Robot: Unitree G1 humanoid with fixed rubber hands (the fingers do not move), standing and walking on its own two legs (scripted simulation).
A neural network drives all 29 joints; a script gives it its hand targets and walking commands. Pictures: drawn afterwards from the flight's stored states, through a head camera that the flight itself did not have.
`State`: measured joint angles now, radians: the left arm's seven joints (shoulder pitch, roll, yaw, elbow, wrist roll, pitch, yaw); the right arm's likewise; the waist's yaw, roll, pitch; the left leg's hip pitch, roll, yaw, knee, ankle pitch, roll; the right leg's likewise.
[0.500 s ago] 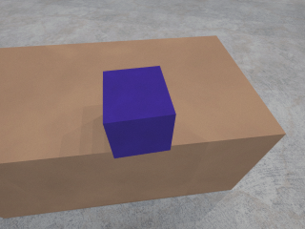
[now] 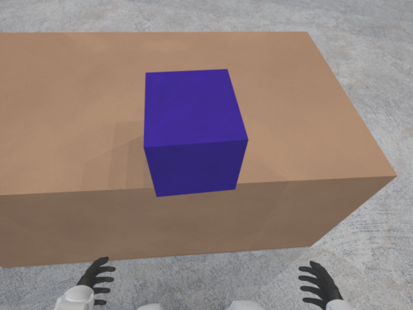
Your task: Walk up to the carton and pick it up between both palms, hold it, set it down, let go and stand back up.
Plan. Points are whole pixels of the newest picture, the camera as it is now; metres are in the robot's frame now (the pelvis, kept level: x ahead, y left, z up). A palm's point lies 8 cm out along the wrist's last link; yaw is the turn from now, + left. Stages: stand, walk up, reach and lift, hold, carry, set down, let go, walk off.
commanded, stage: reach and lift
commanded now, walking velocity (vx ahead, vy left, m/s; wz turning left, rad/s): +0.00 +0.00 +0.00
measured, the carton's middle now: (191, 133) +0.51 +0.03 +0.00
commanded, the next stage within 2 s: none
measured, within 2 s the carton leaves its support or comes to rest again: neither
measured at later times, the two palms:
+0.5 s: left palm (84, 281) +0.18 +0.23 -0.06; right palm (324, 296) +0.15 -0.23 -0.07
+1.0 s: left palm (87, 260) +0.21 +0.22 -0.04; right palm (313, 261) +0.20 -0.21 -0.04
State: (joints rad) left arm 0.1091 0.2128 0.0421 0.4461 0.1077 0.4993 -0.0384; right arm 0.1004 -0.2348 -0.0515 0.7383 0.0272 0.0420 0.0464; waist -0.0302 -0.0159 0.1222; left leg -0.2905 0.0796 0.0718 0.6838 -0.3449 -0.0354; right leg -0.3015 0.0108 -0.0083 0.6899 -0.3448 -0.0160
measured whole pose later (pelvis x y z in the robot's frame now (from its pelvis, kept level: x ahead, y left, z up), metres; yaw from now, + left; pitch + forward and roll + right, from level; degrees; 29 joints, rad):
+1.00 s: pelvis +0.03 +0.01 +0.02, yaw +0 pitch -4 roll +0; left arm 0.16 0.15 -0.02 0.58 -0.04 -0.15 0.10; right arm 0.15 -0.19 -0.01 0.76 0.12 -0.35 0.06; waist 0.02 -0.02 0.04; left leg -0.08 0.05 0.08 0.40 -0.25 -0.02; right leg -0.09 0.00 0.00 0.40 -0.24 0.00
